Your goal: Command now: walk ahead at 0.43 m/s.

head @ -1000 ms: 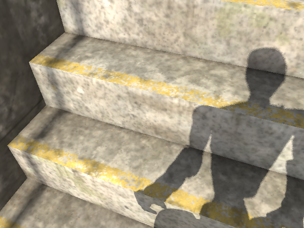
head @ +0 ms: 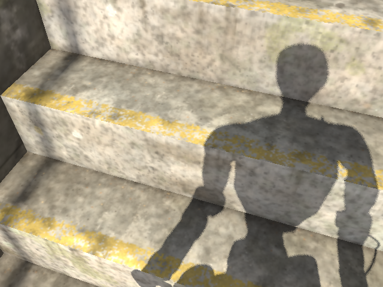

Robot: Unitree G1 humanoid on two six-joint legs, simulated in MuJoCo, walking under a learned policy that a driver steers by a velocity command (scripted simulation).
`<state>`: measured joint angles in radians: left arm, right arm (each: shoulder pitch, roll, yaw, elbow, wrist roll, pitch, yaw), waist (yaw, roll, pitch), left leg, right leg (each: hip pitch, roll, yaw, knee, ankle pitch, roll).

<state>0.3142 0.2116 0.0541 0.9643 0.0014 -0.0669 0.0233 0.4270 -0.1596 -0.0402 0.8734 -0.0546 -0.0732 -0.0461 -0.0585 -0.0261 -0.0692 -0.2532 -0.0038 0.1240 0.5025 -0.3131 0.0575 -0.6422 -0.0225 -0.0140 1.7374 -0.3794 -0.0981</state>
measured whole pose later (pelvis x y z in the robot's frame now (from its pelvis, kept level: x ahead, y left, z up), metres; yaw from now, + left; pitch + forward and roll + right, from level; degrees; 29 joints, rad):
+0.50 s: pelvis +0.08 -0.03 +0.14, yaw -1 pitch +1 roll +0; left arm 0.24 0.17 0.03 1.05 0.03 -0.02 0.05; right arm 0.13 -0.13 -0.01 0.71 -0.04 -0.04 -0.02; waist -0.08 0.00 -0.06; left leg -1.08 -0.10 -0.17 1.98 0.11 0.04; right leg -0.69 0.01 -0.10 1.08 -0.49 -0.10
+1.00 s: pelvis +0.12 +0.09 +0.15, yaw -2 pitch +9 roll +2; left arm 0.28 0.24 0.04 0.91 0.09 -0.02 -0.08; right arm 0.24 -0.14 0.07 0.80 -0.03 0.01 0.09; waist -0.06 -0.07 -0.19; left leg -0.69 0.00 0.20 0.97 -0.63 0.03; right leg -0.99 0.15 0.25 1.97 0.02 -0.09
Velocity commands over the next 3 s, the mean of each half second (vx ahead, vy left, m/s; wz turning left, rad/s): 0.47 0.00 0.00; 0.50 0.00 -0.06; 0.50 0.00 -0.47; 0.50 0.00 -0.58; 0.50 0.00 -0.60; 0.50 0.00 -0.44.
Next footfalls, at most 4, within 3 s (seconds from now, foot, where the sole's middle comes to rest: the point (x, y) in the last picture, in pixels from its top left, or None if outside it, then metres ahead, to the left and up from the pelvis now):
0.28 right None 0.22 -0.11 -0.55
0.82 left None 0.20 0.17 -0.55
1.18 right None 0.16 0.00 -0.55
1.52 left None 0.11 0.33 -0.77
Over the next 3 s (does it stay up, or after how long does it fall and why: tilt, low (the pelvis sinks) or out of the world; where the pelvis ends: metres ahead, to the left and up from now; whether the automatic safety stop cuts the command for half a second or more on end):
stays up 0.41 0.04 0.37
